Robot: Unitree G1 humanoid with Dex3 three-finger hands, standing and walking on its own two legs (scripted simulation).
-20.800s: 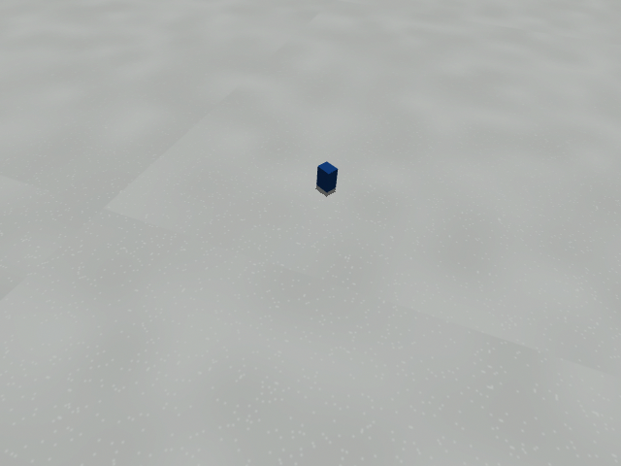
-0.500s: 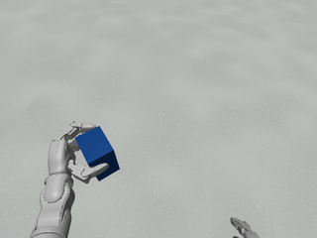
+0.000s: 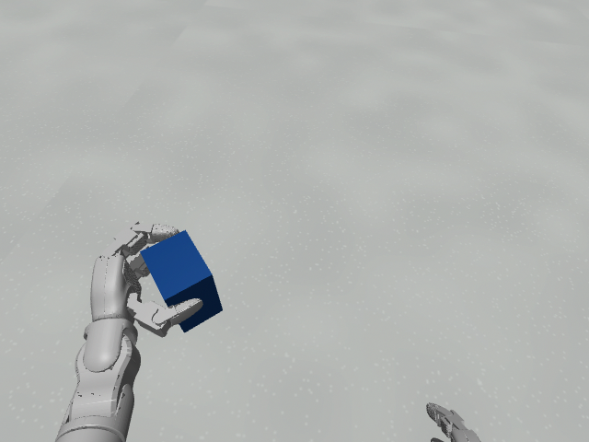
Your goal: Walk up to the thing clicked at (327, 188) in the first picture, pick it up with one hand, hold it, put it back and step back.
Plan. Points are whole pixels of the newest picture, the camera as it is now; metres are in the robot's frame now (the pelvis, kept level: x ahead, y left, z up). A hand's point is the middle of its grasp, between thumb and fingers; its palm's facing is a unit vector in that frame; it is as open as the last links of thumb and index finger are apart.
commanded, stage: hold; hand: left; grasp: from the side
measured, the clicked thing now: (184, 283) +0.34 +0.15 +0.02
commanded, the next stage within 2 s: crouch in 0.24 s
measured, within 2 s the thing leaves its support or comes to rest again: neither
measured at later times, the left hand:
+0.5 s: hand (163, 278) +0.33 +0.18 +0.04, palm faces +0.17 -0.99 -0.01, open 11.4 cm
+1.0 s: hand (180, 322) +0.37 +0.20 -0.18, palm faces +0.26 -0.96 -0.04, open 11.4 cm
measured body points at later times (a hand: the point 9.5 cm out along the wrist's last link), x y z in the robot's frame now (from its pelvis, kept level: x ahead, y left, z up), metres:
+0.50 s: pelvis +0.00 +0.00 +0.00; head +0.04 +0.01 +0.45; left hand +0.32 +0.23 +0.05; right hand +0.13 -0.24 -0.11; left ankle +0.02 +0.12 -0.70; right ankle +0.00 -0.13 -0.70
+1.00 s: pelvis -0.03 +0.00 -0.16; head +0.12 +0.02 +0.27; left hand +0.35 +0.25 -0.17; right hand +0.09 -0.27 -0.28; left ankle +0.02 +0.12 -0.70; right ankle +0.00 -0.13 -0.70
